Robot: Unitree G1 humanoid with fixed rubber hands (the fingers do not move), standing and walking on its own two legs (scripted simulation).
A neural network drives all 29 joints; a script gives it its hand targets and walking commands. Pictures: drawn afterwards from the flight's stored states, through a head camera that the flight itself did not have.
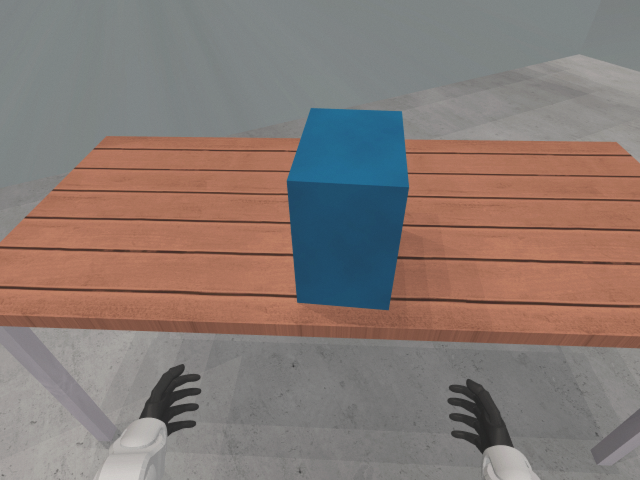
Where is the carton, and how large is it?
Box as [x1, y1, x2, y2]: [287, 108, 408, 309]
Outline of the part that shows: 311,108 287,178 297,302 388,309 408,190 401,111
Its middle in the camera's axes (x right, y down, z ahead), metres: +0.05 -0.06 +0.71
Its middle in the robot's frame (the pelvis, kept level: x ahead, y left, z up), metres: +0.57 -0.01 +0.05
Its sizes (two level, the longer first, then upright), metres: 0.248 0.168 0.266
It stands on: a table, 0.67 m high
